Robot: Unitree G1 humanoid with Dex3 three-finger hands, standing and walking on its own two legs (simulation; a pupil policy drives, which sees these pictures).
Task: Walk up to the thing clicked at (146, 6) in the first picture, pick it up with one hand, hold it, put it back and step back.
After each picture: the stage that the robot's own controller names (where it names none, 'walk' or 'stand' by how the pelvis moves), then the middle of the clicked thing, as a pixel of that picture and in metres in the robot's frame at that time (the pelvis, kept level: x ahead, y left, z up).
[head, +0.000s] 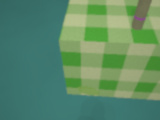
stand; (142, 9) +0.89 -0.29 +0.00
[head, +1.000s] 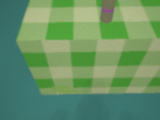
rise first; out of the picture +0.82 -0.06 +0.03
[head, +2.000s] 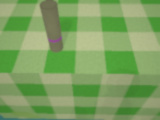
rise first; (53, 29) +0.61 +0.22 +0.01
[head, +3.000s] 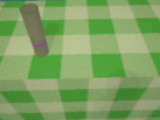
walk; (36, 33) +0.59 +0.25 +0.03
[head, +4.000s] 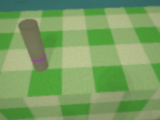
stand; (35, 48) +0.52 +0.24 +0.01
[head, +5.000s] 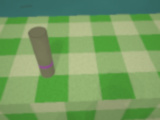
stand; (43, 55) +0.50 +0.22 +0.00
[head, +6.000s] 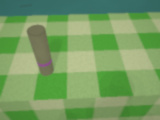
stand; (42, 52) +0.52 +0.23 -0.01
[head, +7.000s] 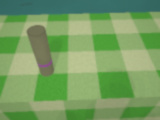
stand; (42, 53) +0.51 +0.22 -0.01
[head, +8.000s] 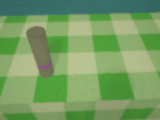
stand; (42, 54) +0.50 +0.22 -0.01
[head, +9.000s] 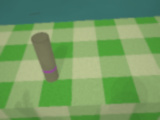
rise first; (46, 59) +0.49 +0.23 +0.00
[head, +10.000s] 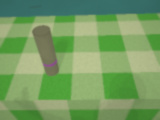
go down; (47, 53) +0.51 +0.23 +0.00
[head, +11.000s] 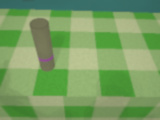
go down; (44, 47) +0.53 +0.21 +0.01
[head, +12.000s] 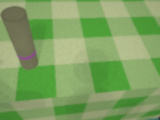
go down; (23, 42) +0.48 +0.22 +0.04
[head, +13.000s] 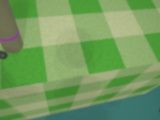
close in; (2, 21) +0.51 +0.23 +0.07
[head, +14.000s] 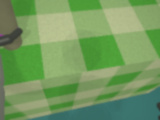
close; (2, 17) +0.52 +0.22 +0.09
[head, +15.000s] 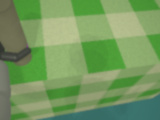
lift; (12, 36) +0.46 +0.21 +0.08
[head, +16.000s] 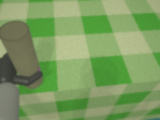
lift; (25, 60) +0.38 +0.19 +0.09
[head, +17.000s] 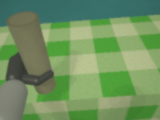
lift; (36, 58) +0.33 +0.16 +0.19
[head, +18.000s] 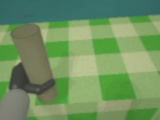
hold; (38, 68) +0.32 +0.16 +0.15
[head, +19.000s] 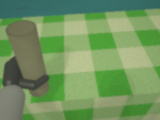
crouch; (32, 64) +0.34 +0.18 +0.14
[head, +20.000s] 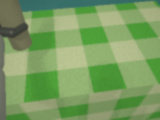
crouch; (9, 13) +0.48 +0.22 +0.22
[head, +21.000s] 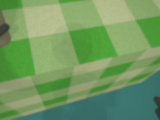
lower; out of the picture +0.53 +0.22 +0.10
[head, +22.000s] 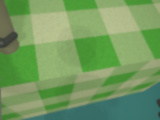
lower; out of the picture +0.51 +0.22 +0.08
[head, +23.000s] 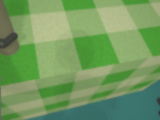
lower; out of the picture +0.51 +0.22 +0.09
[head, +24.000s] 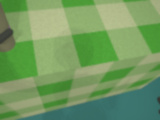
lower; out of the picture +0.52 +0.22 +0.09
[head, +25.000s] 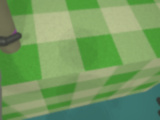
open; out of the picture +0.51 +0.22 +0.09
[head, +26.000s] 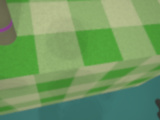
rise; out of the picture +0.51 +0.22 +0.09
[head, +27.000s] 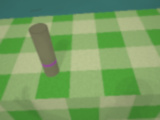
sink last; (46, 52) +0.50 +0.22 +0.04
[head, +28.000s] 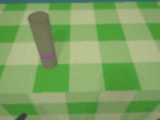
stand; (45, 44) +0.50 +0.20 +0.05
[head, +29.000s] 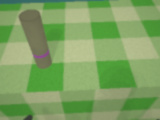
stand; (38, 42) +0.50 +0.22 +0.06
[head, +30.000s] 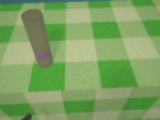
stand; (39, 42) +0.50 +0.22 +0.06
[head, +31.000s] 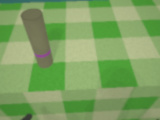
stand; (39, 42) +0.50 +0.22 +0.06
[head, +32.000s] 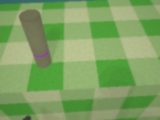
stand; (38, 42) +0.51 +0.22 +0.06
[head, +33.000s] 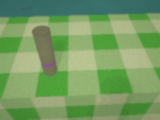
stand; (46, 53) +0.52 +0.21 +0.00
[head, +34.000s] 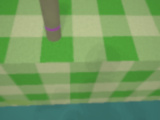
walk; (51, 16) +0.61 +0.17 +0.01
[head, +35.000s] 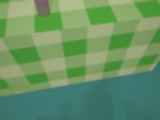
walk; out of the picture +0.80 +0.28 +0.03
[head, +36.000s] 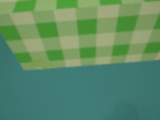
stand; out of the picture +1.10 +0.24 +0.02
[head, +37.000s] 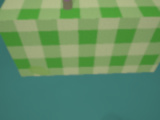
stand; out of the picture +1.10 +0.20 +0.00
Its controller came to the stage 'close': yes
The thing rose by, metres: 0.21
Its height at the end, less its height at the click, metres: +0.00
